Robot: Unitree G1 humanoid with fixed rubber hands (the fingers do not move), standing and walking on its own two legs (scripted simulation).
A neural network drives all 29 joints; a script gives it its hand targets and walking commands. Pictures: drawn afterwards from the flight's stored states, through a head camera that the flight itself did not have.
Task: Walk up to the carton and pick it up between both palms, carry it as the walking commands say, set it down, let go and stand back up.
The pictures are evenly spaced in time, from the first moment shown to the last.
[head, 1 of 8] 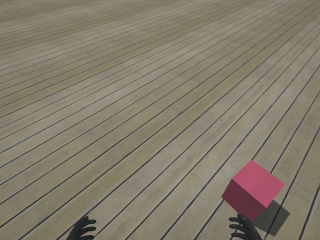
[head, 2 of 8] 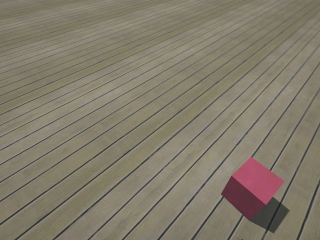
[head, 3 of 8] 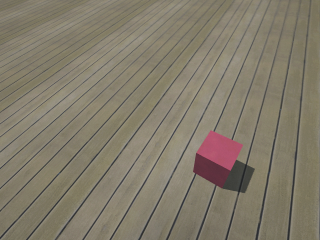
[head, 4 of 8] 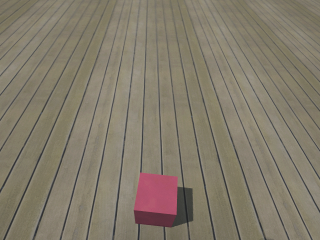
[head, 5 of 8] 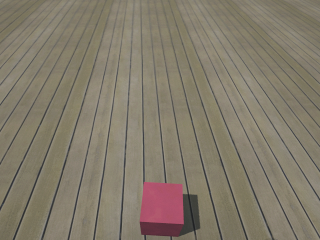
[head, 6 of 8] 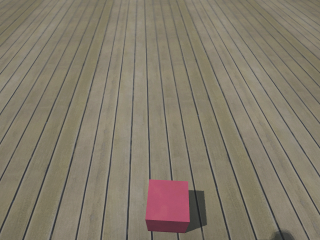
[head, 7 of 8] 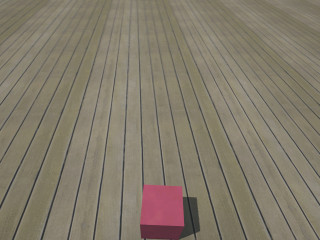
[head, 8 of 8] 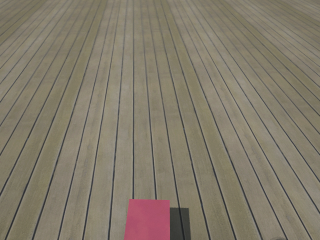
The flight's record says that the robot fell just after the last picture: no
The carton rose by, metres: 0.00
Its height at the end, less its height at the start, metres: +0.00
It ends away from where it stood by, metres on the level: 0.00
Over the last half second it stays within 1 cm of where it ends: yes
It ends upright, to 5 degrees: yes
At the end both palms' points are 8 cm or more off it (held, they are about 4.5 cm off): yes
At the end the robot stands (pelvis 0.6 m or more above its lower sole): yes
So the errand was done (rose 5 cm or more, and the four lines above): no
